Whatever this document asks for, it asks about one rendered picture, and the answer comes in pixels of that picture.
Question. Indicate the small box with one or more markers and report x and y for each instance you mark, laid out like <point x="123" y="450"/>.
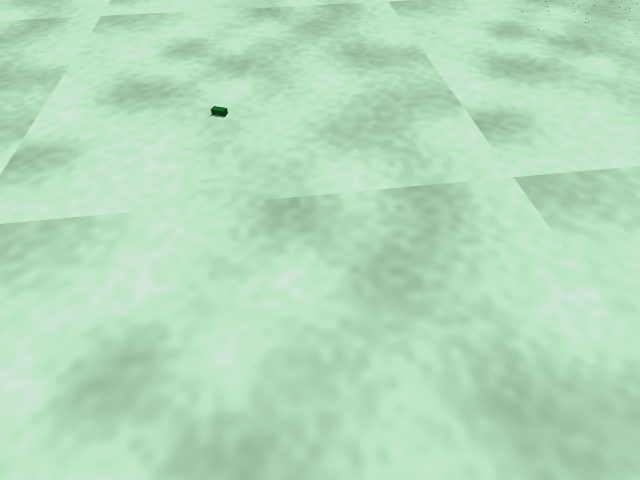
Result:
<point x="219" y="111"/>

